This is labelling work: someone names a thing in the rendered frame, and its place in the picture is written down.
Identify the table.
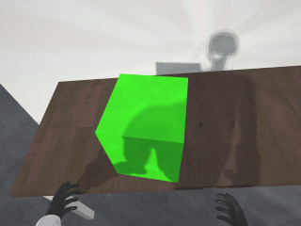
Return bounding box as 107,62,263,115
8,65,301,219

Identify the carton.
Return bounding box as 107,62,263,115
95,73,188,183

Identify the robot left forearm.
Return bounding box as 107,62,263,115
36,215,61,226

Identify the robot left hand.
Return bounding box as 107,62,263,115
45,181,80,219

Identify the robot right hand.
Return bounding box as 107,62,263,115
214,192,248,226

